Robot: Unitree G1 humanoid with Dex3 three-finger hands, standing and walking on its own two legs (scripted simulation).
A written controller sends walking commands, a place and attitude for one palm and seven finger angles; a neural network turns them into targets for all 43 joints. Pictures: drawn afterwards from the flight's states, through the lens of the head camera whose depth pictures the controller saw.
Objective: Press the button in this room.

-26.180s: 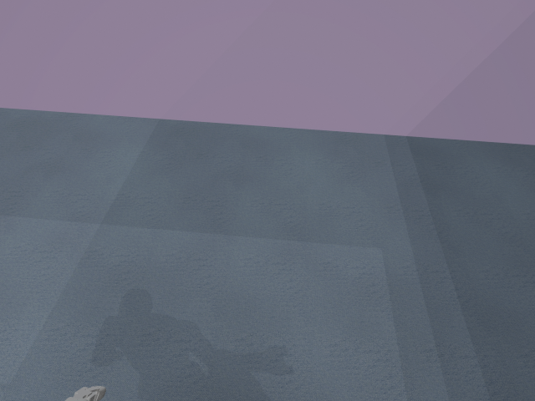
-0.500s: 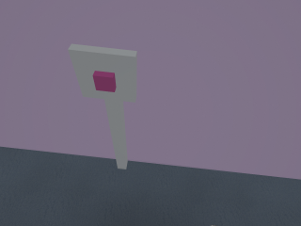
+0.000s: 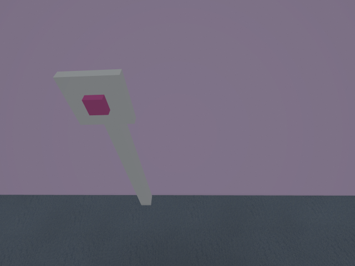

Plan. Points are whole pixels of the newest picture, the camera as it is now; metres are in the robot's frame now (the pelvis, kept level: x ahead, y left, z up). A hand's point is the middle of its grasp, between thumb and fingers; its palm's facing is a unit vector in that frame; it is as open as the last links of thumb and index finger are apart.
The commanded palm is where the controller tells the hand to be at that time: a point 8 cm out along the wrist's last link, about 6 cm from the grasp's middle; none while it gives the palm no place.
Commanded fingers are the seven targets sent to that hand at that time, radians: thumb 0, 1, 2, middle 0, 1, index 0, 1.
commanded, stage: come to a stop and stand still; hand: left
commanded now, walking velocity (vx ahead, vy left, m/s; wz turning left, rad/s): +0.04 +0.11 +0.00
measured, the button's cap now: (96, 104) +0.55 +0.29 +0.06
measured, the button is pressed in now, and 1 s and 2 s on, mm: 0 0 0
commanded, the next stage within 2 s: look again from close up in 0.66 s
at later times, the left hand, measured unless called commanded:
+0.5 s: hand out of the picture -0.02 +0.21 -0.19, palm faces +0.06 -0.99 -0.15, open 7.4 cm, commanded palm none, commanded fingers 0.00 0.90 0.90 -0.20 -0.30 -0.20 -0.30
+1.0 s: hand out of the picture +0.01 +0.24 -0.18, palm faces +0.01 -0.97 -0.24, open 7.4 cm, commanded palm none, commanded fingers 0.00 0.90 0.90 -0.20 -0.30 -0.20 -0.30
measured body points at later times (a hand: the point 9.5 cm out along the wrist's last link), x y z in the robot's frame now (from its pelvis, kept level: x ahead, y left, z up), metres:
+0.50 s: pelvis +0.00 +0.05 -0.01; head +0.01 +0.06 +0.44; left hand -0.02 +0.26 -0.18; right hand +0.04 -0.19 -0.16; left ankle -0.05 +0.16 -0.75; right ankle +0.01 -0.10 -0.75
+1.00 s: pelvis +0.00 +0.05 -0.02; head +0.00 +0.03 +0.43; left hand +0.01 +0.29 -0.16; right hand -0.01 -0.15 -0.18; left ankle -0.05 +0.16 -0.75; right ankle +0.01 -0.10 -0.75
